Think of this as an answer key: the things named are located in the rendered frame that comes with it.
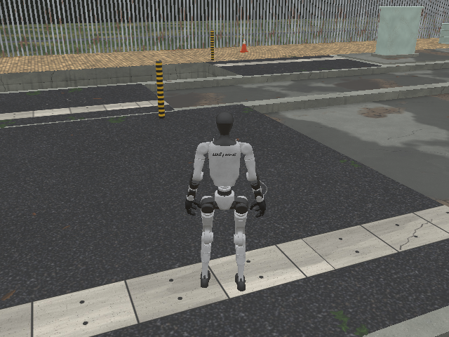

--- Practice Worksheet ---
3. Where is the robot left hand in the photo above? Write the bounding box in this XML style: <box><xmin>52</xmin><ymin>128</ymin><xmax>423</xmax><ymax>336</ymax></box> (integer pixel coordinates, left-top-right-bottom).
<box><xmin>185</xmin><ymin>199</ymin><xmax>201</xmax><ymax>216</ymax></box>

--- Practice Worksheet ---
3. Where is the robot right hand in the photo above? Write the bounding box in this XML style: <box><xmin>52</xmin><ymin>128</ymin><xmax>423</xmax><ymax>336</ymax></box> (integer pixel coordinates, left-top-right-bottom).
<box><xmin>250</xmin><ymin>200</ymin><xmax>266</xmax><ymax>218</ymax></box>

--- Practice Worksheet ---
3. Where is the right robot shin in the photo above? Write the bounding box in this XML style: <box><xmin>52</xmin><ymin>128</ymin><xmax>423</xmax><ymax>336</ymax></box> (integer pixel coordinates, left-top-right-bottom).
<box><xmin>235</xmin><ymin>234</ymin><xmax>246</xmax><ymax>282</ymax></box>

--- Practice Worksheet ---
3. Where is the left robot foot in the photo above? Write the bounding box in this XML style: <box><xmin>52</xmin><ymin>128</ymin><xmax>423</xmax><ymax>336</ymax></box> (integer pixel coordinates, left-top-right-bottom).
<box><xmin>200</xmin><ymin>270</ymin><xmax>210</xmax><ymax>288</ymax></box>

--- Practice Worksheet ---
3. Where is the robot left forearm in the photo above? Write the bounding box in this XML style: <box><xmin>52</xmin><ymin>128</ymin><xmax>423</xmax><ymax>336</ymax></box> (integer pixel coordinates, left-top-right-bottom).
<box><xmin>187</xmin><ymin>171</ymin><xmax>200</xmax><ymax>201</ymax></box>

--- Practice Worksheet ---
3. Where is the right robot upper arm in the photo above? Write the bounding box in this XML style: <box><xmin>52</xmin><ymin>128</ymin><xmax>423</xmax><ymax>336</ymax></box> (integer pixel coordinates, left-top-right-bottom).
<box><xmin>239</xmin><ymin>142</ymin><xmax>257</xmax><ymax>181</ymax></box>

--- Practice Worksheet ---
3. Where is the left robot upper arm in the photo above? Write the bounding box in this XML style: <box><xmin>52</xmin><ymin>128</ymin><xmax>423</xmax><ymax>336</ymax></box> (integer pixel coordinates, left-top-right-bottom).
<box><xmin>192</xmin><ymin>142</ymin><xmax>210</xmax><ymax>181</ymax></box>

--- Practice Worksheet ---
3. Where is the robot right forearm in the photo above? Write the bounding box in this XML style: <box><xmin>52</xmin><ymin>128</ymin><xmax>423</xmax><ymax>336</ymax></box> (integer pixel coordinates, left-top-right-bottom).
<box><xmin>250</xmin><ymin>171</ymin><xmax>264</xmax><ymax>202</ymax></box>

